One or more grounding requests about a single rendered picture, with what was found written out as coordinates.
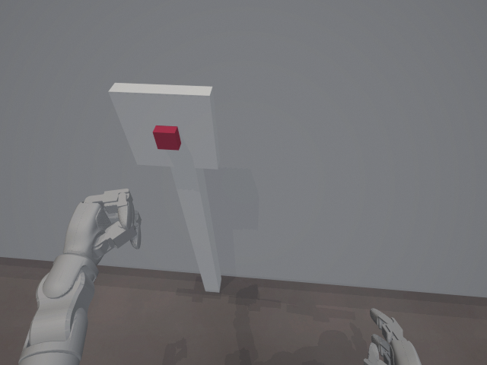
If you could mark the panel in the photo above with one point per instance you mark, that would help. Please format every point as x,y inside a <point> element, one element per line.
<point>140,107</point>

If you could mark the robot left hand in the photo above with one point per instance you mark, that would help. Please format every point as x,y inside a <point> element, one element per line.
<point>89,221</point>

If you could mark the button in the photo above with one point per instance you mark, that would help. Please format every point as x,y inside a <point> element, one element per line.
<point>167,137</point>

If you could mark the robot left forearm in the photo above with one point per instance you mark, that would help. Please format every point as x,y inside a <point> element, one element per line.
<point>58,329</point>

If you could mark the robot right hand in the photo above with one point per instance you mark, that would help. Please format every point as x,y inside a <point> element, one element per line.
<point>398,352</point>

